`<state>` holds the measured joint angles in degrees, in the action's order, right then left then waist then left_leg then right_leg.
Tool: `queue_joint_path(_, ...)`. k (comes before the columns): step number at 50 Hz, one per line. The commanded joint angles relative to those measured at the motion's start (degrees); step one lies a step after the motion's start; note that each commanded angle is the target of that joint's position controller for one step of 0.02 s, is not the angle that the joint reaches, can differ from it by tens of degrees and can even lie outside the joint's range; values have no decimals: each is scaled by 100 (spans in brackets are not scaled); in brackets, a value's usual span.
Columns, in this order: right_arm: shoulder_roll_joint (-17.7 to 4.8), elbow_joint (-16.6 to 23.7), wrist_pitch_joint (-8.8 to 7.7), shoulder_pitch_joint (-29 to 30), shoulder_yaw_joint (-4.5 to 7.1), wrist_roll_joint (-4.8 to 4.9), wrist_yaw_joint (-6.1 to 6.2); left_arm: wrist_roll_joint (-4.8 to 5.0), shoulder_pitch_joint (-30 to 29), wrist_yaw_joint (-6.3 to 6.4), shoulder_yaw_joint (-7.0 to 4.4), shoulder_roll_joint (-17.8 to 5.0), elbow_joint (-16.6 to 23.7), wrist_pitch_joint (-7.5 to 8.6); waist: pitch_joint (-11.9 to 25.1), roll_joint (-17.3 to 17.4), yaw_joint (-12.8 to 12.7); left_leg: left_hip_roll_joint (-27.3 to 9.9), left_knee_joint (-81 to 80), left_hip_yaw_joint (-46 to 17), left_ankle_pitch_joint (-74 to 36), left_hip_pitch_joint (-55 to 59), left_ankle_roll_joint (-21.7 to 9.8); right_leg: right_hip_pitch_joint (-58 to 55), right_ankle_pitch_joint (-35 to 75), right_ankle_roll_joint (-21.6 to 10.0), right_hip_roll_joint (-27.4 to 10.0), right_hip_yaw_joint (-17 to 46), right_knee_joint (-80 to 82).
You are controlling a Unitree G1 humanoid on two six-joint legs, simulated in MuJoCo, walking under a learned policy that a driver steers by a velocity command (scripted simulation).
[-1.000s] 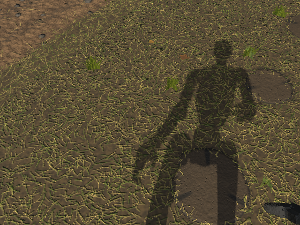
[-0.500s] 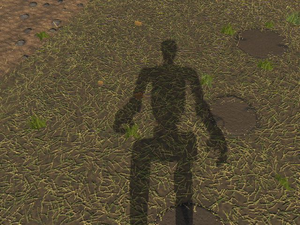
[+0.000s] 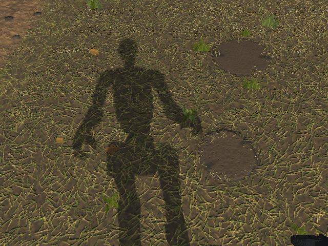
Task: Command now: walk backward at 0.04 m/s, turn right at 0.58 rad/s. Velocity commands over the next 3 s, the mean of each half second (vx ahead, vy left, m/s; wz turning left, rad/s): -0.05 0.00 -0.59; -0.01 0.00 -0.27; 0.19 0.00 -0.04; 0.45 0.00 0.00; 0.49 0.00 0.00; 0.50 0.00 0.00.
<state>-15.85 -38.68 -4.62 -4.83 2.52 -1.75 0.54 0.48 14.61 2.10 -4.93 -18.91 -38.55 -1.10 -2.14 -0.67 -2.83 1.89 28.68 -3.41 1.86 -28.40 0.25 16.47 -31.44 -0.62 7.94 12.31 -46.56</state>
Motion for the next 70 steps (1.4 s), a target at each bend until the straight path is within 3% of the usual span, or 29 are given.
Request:
queue_joint_path(1,-850,382,131,-537,244,-20,33,112,1143,-53,-121,-809,183,7,2170,1224,72,-2826,-220,-2799,-4990,3369,-1779,1576,-934,561,-290,-107,-3091)
queue_joint_path(3,-513,464,305,-170,108,8,68,133,556,44,-204,-891,132,-274,1433,558,162,-2039,-319,-1470,-3486,2381,-1389,1614,-306,751,-464,-349,-3490)
queue_joint_path(6,-661,425,497,172,133,-50,164,130,530,98,-103,-487,239,-429,942,885,6,-1542,-808,-548,-2168,1456,-1327,1214,344,784,-485,-820,-3018)
queue_joint_path(12,-822,306,607,222,269,71,303,38,279,1,7,-291,438,-327,1160,1185,225,-1791,-1248,-235,30,1667,-1360,499,582,441,-983,-1203,-854)
queue_joint_path(16,-993,121,626,189,386,272,262,-9,828,-156,-91,-462,205,-347,973,1082,23,-1852,-1247,0,1450,1260,-988,-426,1213,-152,-905,-1619,963)
queue_joint_path(17,-872,38,629,130,380,315,249,-35,994,-175,-122,-459,76,-362,732,790,-32,-1661,-872,267,1851,876,-701,-675,1333,-368,-773,-1598,1537)
queue_joint_path(18,-623,-91,644,-144,353,279,190,-79,1087,-140,-183,-653,70,-365,336,-192,2,-1215,253,807,2323,49,-177,-910,1548,-735,-1290,-507,2386)
queue_joint_path(19,-390,220,591,55,302,123,142,-88,920,-58,-355,-1518,322,-347,6,-1869,73,-148,1754,1125,3422,-1393,316,-731,2351,-1647,-2880,2034,3081)
queue_joint_path(20,-697,412,528,971,430,145,176,-405,702,-69,-323,-1495,429,-168,-121,-1240,-248,-91,2963,84,3438,-1387,222,150,1765,-1959,-2969,2276,3434)
queue_joint_path(21,-722,366,534,810,461,222,184,-397,163,-34,-267,-1323,467,-25,-154,-975,130,-193,3316,-124,2727,-1231,91,248,1317,-1529,-2579,1624,3431)
queue_joint_path(22,-702,146,572,433,479,178,212,-230,-281,-6,-221,-1080,533,48,-115,-828,355,-236,3429,-105,2187,-1075,100,233,1224,-1125,-2254,1165,3310)
queue_joint_path(23,-728,-21,601,186,507,91,243,-110,-453,-2,-136,-823,564,82,23,-822,390,-217,3629,-70,1871,-1010,187,87,1526,-971,-2094,916,3161)
queue_joint_path(25,-662,-17,582,86,503,94,217,-53,-392,24,-25,-569,579,73,273,-766,426,-104,3989,0,1598,-733,325,-61,2311,-977,-1857,648,2946)
queue_joint_path(33,-491,55,459,277,293,266,-4,-96,75,30,-73,-711,527,-58,513,-1065,-26,-154,1438,173,2064,228,391,-873,3129,-1190,-1922,862,2431)
queue_joint_path(37,-484,-104,392,-173,271,263,-92,20,-296,-36,0,-598,539,-94,522,-833,240,-130,-308,278,1243,1203,218,-671,3719,-1063,-1793,1076,2124)
queue_joint_path(38,-502,-159,361,-332,263,192,-96,44,-262,-33,24,-534,508,-69,558,-674,315,-239,-956,170,386,1722,107,-468,3477,-846,-1632,1029,2072)
queue_joint_path(39,-774,-140,340,-467,295,89,-79,-60,-99,-30,67,-378,492,-25,740,-155,209,-853,-953,-360,-538,2311,-88,-142,2748,-508,-1306,707,1676)
queue_joint_path(40,-1157,-127,349,-272,349,30,-73,-152,227,-65,93,-238,497,40,727,925,-193,-1512,-726,-1031,-1514,2389,-591,293,1532,-169,-634,-61,1287)
queue_joint_path(41,-746,-125,333,-53,233,24,-87,-214,-1,-52,87,-317,507,64,661,1179,-82,-1750,-876,-1289,-1002,1854,-1097,83,1049,88,-698,-314,1434)
queue_joint_path(42,-545,-77,308,142,162,48,-97,-204,-178,-46,49,-442,489,62,529,1019,-31,-1518,-918,-1103,-466,1748,-1030,-101,1358,156,-781,-357,1524)
queue_joint_path(47,-611,-193,229,-133,112,94,-73,-149,-410,-87,53,-298,454,-25,362,599,190,-802,-774,-409,856,1531,-339,-462,2497,14,-832,-280,1814)
queue_joint_path(56,-480,-319,311,-304,8,118,-38,-144,-267,-62,48,-184,234,71,288,-65,323,-526,-453,-106,1060,1585,-242,-390,2696,5,-885,-146,1982)
queue_joint_path(58,-501,-398,340,-392,3,133,-30,-126,-127,-35,58,-145,153,65,317,33,334,-438,-547,-87,2321,1551,-314,-289,1348,-48,-699,-339,1909)
queue_joint_path(60,-696,-442,355,-510,60,220,9,-84,-81,-23,45,-169,191,124,-132,359,370,-699,-842,-588,3832,1376,-646,409,-82,-130,-530,-603,1603)
queue_joint_path(64,-1031,-592,258,-870,172,291,55,71,-355,-115,82,-5,362,470,-644,994,445,-1990,-1750,-2274,4396,1385,-1409,1039,772,-135,-807,-1110,593)
queue_joint_path(67,-810,-436,286,-320,105,338,-13,70,540,-216,19,-5,-16,595,-344,868,-85,-1261,-1192,-1093,3272,495,-929,-929,1260,-329,-671,-1261,1818)
queue_joint_path(68,-508,-347,245,-161,16,309,-26,36,1012,-207,-78,-281,-157,607,-193,321,-255,-784,-212,-447,2596,48,-612,-1532,1088,-486,-1076,-440,2228)
queue_joint_path(69,-242,-136,134,-27,-49,286,-23,14,1572,-231,-232,-824,-246,630,20,-1225,-349,-8,1761,485,2209,-872,-179,-2240,299,-1068,-2109,1600,3111)
queue_joint_path(70,-585,-36,20,49,41,338,-7,-18,1759,-282,-203,-809,-213,679,32,-1444,-414,48,2970,6,3035,-1650,-166,-2478,514,-1645,-2812,3014,3557)
